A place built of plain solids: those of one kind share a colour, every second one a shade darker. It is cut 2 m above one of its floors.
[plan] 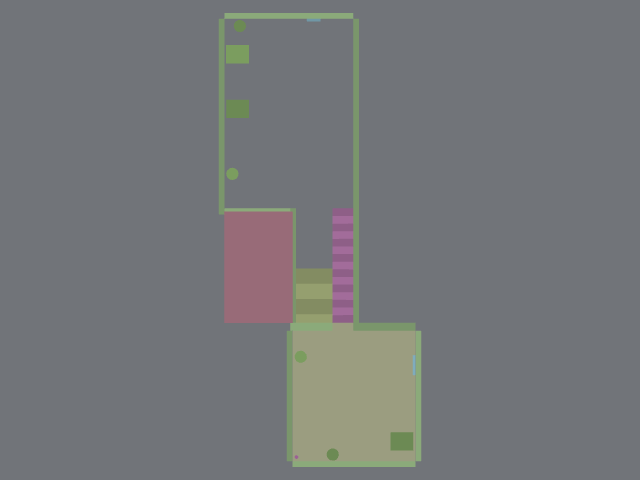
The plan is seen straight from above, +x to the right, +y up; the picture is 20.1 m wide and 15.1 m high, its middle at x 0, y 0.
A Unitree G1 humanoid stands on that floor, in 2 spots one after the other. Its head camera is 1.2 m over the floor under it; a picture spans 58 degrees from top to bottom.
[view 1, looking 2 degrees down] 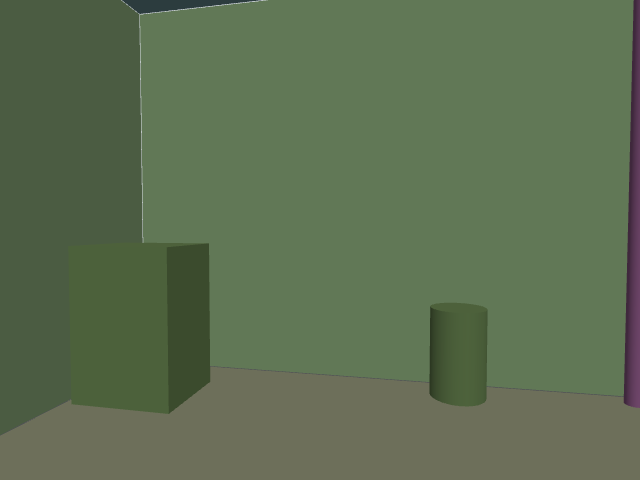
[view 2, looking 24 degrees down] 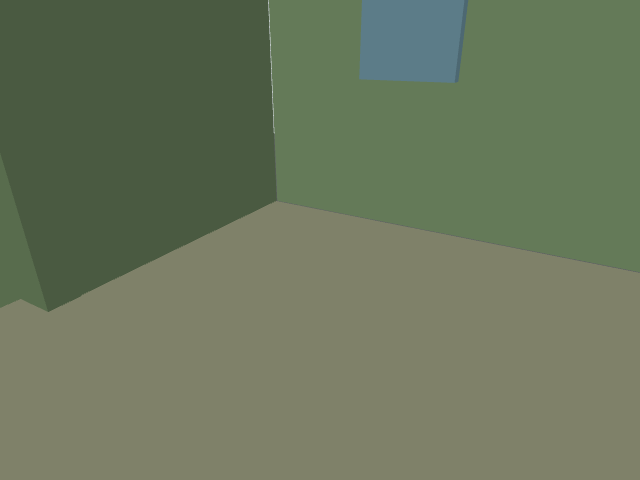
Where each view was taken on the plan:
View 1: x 0.72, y -3.60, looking -78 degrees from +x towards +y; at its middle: wall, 3.44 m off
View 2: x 0.15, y -4.93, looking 30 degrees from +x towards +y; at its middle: floor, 2.95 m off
